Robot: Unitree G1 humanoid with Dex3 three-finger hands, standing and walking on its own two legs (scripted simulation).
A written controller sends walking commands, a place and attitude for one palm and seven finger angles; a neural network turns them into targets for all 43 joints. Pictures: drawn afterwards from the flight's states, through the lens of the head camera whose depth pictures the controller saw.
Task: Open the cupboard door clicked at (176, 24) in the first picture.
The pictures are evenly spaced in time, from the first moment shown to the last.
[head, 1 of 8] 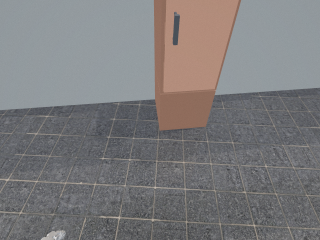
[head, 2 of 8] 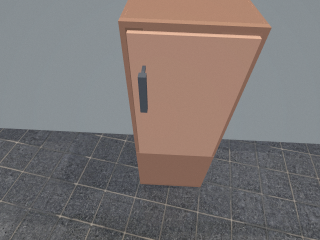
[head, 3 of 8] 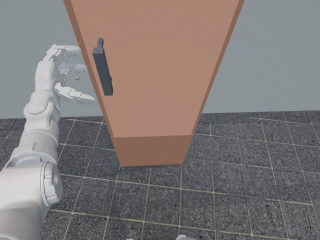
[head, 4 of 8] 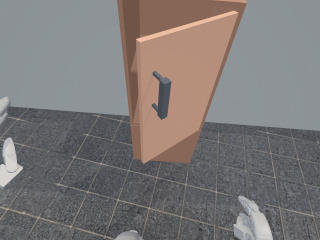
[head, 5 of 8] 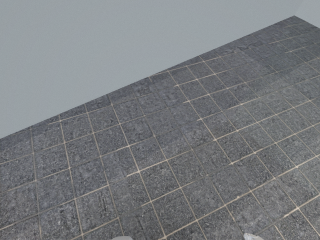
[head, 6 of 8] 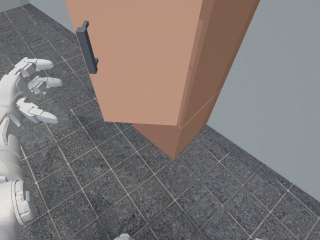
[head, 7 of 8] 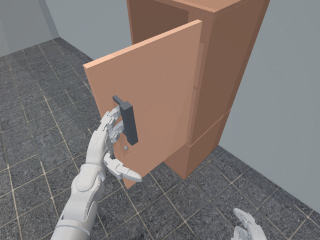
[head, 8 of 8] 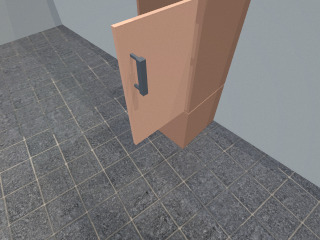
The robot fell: no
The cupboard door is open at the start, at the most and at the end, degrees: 0 86 86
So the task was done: yes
